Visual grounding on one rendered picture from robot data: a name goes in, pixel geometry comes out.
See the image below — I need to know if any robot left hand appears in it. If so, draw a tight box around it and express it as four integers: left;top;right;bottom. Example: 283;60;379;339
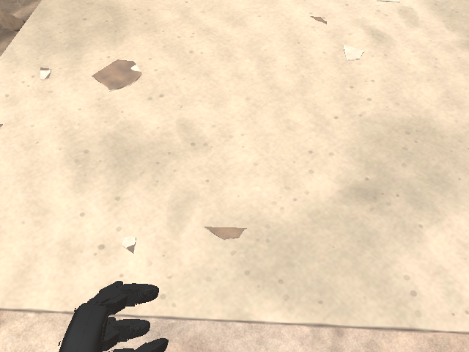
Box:
58;281;169;352

